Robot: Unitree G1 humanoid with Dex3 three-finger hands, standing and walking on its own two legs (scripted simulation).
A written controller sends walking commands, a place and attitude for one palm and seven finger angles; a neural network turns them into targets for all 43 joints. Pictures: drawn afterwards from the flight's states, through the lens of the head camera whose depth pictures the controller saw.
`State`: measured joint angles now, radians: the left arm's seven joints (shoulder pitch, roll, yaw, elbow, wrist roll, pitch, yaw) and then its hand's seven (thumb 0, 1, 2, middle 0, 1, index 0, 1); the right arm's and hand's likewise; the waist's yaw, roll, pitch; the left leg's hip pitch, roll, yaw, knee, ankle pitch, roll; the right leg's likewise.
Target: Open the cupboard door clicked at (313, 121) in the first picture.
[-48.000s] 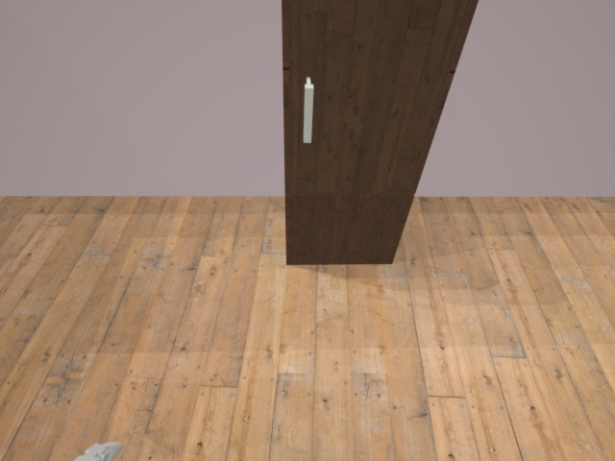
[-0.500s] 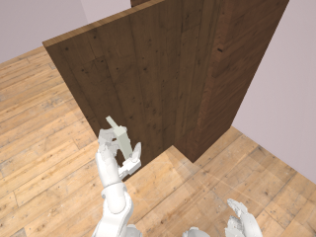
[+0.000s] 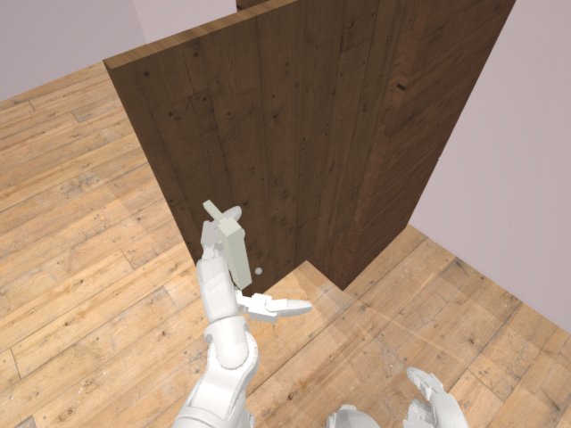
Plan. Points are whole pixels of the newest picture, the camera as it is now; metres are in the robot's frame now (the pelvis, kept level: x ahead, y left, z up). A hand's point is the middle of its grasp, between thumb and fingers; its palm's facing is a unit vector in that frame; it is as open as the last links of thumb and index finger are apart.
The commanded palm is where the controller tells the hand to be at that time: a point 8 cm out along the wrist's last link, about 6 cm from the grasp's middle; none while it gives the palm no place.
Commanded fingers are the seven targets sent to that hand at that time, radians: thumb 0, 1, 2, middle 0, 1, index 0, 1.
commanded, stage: open thumb and fingers to let go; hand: left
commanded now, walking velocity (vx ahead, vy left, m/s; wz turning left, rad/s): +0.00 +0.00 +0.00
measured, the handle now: (228, 247) +0.36 +0.10 +0.04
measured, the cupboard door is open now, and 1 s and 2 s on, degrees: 86 87 87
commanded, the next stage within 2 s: slide the hand sideways off the handle in 0.04 s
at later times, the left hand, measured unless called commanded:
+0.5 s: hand (247, 291) +0.29 +0.06 +0.05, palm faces -0.09 -0.99 +0.06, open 16.2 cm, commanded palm +0.26 +0.13 +0.04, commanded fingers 0.00 -0.50 0.30 -0.15 -0.30 -0.15 -0.30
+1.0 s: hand (206, 326) +0.24 +0.11 +0.04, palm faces -0.07 -1.00 -0.01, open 16.3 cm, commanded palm +0.22 +0.18 +0.04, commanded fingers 0.00 -0.50 0.30 -0.15 -0.30 -0.15 -0.30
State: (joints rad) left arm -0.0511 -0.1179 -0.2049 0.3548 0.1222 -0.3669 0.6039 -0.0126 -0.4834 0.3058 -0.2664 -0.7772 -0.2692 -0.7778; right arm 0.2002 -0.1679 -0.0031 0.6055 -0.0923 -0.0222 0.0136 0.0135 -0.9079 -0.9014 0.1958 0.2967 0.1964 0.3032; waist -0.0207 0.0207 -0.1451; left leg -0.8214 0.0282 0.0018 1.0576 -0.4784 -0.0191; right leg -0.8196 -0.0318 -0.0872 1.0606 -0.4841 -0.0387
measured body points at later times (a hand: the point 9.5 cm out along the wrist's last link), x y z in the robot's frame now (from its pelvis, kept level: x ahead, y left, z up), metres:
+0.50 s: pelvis +0.00 +0.01 +0.00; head +0.05 +0.00 +0.45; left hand +0.29 +0.12 +0.05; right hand +0.16 -0.22 -0.10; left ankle +0.02 +0.13 -0.66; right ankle +0.02 -0.10 -0.66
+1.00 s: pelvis +0.01 +0.01 -0.01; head +0.08 +0.01 +0.43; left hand +0.24 +0.17 +0.04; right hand +0.20 -0.20 -0.10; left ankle +0.02 +0.13 -0.66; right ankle +0.02 -0.10 -0.66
